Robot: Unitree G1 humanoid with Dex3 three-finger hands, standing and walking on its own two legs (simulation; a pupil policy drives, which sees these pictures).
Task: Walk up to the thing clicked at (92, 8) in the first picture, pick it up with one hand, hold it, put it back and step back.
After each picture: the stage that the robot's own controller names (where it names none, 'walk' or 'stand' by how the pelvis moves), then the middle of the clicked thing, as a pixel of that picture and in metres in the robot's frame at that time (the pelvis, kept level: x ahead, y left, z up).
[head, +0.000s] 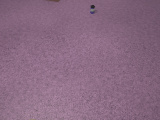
stand; (92, 9) +2.24 -0.19 -0.72
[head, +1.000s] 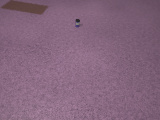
rise first; (77, 23) +2.13 -0.04 -0.72
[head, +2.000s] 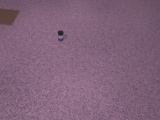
walk; (60, 36) +1.49 +0.16 -0.71
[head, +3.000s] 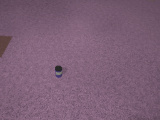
walk; (58, 71) +0.99 +0.18 -0.71
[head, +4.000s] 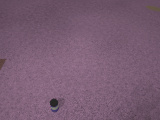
walk; (54, 105) +0.67 +0.21 -0.72
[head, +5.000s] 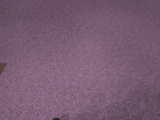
walk; out of the picture +0.45 +0.18 -0.71
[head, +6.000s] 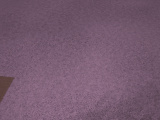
stand; out of the picture +0.35 +0.18 -0.72
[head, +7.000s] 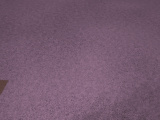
stand; out of the picture +0.34 +0.19 -0.72
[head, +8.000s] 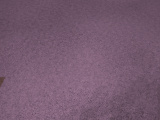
stand; out of the picture +0.34 +0.20 -0.73
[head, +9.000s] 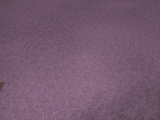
stand; out of the picture +0.33 +0.20 -0.73
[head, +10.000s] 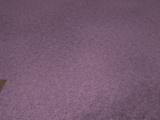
stand; out of the picture +0.35 +0.19 -0.73
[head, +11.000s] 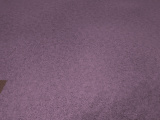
stand; out of the picture +0.34 +0.19 -0.73
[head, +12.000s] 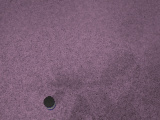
go down; (50, 103) +0.39 +0.18 -0.56
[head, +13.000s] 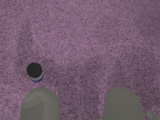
go down; (35, 73) +0.44 +0.21 -0.32
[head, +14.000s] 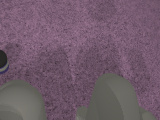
close in; out of the picture +0.42 +0.25 -0.25
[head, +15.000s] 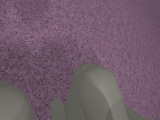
close; out of the picture +0.42 +0.27 -0.22
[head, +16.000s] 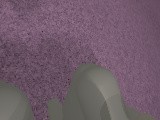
close; out of the picture +0.40 +0.27 -0.22
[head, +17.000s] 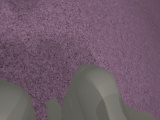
lift; out of the picture +0.37 +0.25 -0.23
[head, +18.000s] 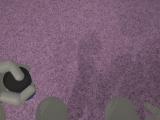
lift; (21, 85) +0.33 +0.21 -0.03
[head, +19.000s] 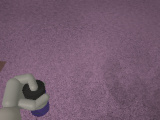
hold; (37, 98) +0.31 +0.17 +0.00
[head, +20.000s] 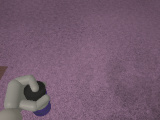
hold; (38, 99) +0.32 +0.17 +0.00
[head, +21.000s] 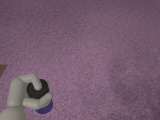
crouch; (40, 97) +0.32 +0.16 +0.00
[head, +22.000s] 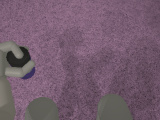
crouch; (22, 64) +0.42 +0.20 -0.09
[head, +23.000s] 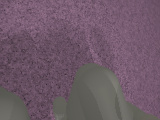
lower; out of the picture +0.42 +0.29 -0.23
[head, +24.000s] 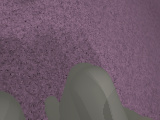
lower; out of the picture +0.42 +0.29 -0.23
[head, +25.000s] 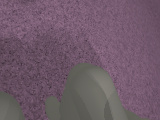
lower; out of the picture +0.43 +0.29 -0.23
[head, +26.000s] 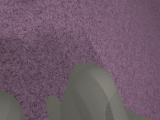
lower; out of the picture +0.43 +0.29 -0.22
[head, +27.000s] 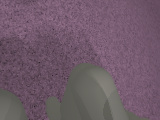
loosen; out of the picture +0.42 +0.28 -0.23
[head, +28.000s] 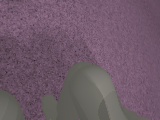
withdraw; out of the picture +0.42 +0.27 -0.23
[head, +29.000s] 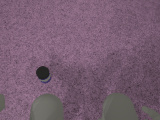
walk; (44, 75) +0.45 +0.20 -0.40
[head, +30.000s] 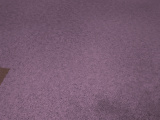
stand; out of the picture +0.38 +0.16 -0.66
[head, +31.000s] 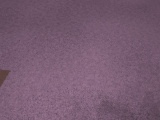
stand; out of the picture +0.39 +0.17 -0.66
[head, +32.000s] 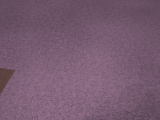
stand; out of the picture +0.39 +0.16 -0.70
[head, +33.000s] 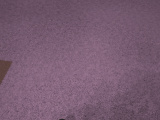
walk; out of the picture +0.41 +0.16 -0.71
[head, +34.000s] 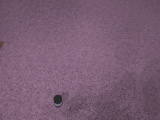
walk; (57, 101) +0.52 +0.14 -0.71
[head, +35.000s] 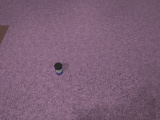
walk; (58, 68) +0.80 +0.22 -0.69
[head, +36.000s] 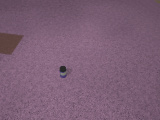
stand; (63, 72) +1.01 +0.18 -0.71
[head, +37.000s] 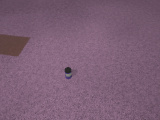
stand; (68, 73) +1.01 +0.16 -0.72
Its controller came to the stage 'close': yes
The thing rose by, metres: 0.71
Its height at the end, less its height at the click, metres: +0.00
